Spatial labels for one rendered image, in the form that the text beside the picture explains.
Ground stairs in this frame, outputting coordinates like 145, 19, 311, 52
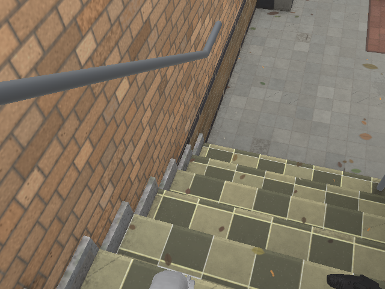
81, 143, 385, 289

